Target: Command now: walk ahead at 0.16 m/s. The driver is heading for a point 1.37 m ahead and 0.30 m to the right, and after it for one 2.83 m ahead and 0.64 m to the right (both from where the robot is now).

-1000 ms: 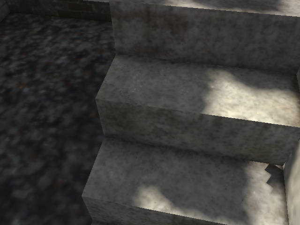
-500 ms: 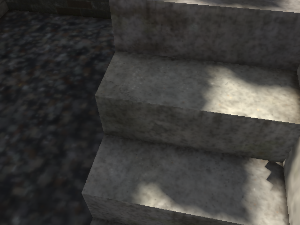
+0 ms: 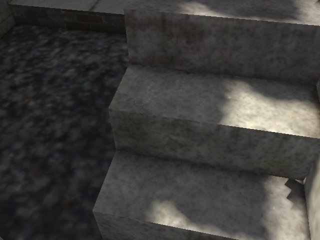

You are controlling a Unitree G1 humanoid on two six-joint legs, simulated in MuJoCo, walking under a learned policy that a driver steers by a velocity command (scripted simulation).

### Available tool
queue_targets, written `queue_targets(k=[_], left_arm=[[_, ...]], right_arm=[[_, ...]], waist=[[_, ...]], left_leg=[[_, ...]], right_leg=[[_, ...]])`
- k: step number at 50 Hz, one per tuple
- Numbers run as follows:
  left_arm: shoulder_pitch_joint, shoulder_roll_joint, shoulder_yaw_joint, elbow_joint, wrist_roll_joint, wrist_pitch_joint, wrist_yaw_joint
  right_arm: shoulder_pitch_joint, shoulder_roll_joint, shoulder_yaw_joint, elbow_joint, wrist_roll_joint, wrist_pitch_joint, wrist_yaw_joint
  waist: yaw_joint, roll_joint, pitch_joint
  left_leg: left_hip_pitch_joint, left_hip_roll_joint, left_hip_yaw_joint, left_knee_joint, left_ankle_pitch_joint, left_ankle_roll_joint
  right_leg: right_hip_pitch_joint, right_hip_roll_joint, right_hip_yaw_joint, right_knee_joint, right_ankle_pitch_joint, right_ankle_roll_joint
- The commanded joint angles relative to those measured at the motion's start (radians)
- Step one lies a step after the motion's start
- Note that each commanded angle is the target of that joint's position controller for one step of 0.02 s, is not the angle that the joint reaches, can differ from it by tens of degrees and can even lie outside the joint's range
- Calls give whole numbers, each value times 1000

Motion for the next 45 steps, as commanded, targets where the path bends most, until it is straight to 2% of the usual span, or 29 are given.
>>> queue_targets(k=[1, 2, 4, 7, 15, 16, 19, 24, 25, 33, 34, 41, 44, 45], left_arm=[[20, 2, -20, -50, -4, 2, 33], [16, 24, -18, -58, -2, -2, 32], [14, 35, -20, -70, -3, -13, 28], [23, 28, -26, -80, -4, -23, 25], [36, 0, -29, -105, -7, -36, 24], [37, 11, -25, -111, -5, -38, 15], [34, 7, -24, -122, -6, -42, 10], [17, 14, -21, -143, -3, -44, 12], [17, 10, -23, -151, -5, -48, 15], [0, 24, -21, -182, -6, -53, 16], [-5, 14, -25, -184, -6, -51, 24], [-37, 30, -26, -203, -1, -50, 28], [-40, 26, -28, -207, -2, -51, 28], [-54, 52, -21, -207, 10, -44, 23]], right_arm=[[-41, -29, 11, -49, -15, -20, -3], [-41, -40, 12, -50, -12, -25, -4], [-39, -59, 13, -50, -8, -34, -5], [-49, -64, 16, -53, -4, -44, -4], [-80, -47, 18, -67, 0, -56, -3], [-80, -47, 20, -68, 0, -57, -2], [-93, -48, 19, -73, 0, -59, -1], [-127, -46, 20, -86, 0, -64, 1], [-133, -52, 16, -85, 5, -62, 0], [-160, -56, 16, -85, 3, -61, 2], [-169, -54, 15, -86, 4, -61, 1], [-187, -57, 17, -88, 7, -60, -1], [-185, -56, 18, -85, 6, -60, -2], [-171, -72, 19, -81, -9, -63, 9]], waist=[[13, -13, 56], [8, -14, 41], [6, -14, 20], [7, -16, 10], [9, -17, -12], [6, -17, -10], [8, -20, -24], [9, -17, -41], [4, -24, -43], [5, -22, -61], [8, -25, -67], [1, -29, -58], [1, -27, -75], [1, -16, -73]], left_leg=[[-5, 122, -120, -81, 138, 28], [0, 120, -120, -85, 139, 29], [6, 120, -119, -91, 152, 33], [10, 121, -120, -95, 162, 36], [24, 124, -121, -95, 215, 35], [27, 120, -123, -95, 228, 43], [38, 123, -123, -93, 260, 44], [41, 126, -123, -92, 303, 38], [49, 123, -128, -95, 308, 40], [57, 126, -127, -96, 330, 34], [54, 130, -125, -96, 326, 25], [40, 127, -123, -90, 304, 21], [39, 127, -123, -89, 292, 20], [42, 131, -113, -75, 264, 19]], right_leg=[[-92, -131, 103, -91, 98, -32], [-80, -133, 106, -93, 112, -35], [-56, -136, 110, -91, 142, -38], [-46, -140, 112, -92, 156, -42], [-33, -146, 113, -87, 215, -45], [-35, -145, 114, -85, 226, -41], [-25, -146, 113, -83, 258, -38], [-5, -150, 115, -81, 317, -34], [-9, -152, 117, -83, 313, -29], [7, -156, 119, -81, 351, -24], [12, -158, 118, -81, 360, -27], [10, -165, 130, -74, 405, -34], [20, -167, 132, -70, 407, -36], [9, -168, 128, -61, 338, -44]])
Velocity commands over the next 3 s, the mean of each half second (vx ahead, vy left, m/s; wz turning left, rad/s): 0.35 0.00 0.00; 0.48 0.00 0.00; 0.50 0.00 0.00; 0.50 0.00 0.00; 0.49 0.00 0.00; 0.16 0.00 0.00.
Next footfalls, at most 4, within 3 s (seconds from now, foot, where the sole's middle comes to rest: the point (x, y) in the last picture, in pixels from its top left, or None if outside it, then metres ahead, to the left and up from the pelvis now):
none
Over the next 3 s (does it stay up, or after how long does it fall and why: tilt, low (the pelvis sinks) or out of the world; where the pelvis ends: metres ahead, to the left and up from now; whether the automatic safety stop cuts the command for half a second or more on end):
stays up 0.00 -0.01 0.00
